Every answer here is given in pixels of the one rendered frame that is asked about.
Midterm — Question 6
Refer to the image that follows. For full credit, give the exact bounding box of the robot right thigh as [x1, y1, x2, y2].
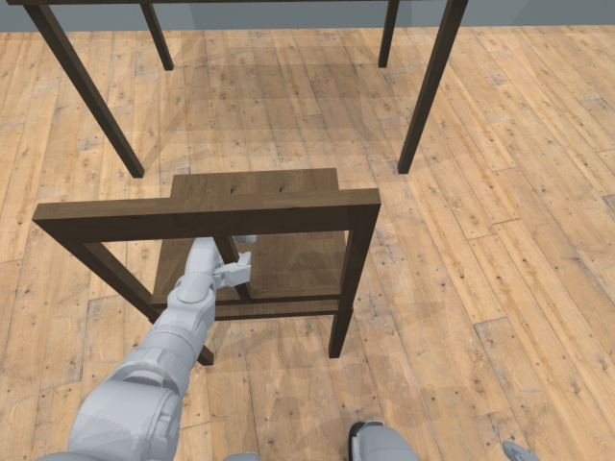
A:
[352, 425, 420, 461]

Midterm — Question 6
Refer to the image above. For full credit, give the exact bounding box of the right robot shin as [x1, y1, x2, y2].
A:
[359, 421, 383, 432]

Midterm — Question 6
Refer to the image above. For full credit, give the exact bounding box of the chair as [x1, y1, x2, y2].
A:
[32, 168, 381, 366]

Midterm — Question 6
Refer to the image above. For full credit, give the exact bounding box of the robot left hand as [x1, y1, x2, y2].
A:
[184, 235, 257, 289]

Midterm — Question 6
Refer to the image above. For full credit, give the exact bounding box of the table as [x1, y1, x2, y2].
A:
[6, 0, 468, 179]

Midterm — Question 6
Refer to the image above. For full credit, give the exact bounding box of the left robot upper arm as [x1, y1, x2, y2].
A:
[34, 379, 183, 461]

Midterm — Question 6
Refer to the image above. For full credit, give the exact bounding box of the robot right hand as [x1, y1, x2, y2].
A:
[503, 441, 541, 461]

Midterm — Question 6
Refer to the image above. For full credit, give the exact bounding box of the left robot forearm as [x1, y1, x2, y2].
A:
[67, 272, 216, 452]

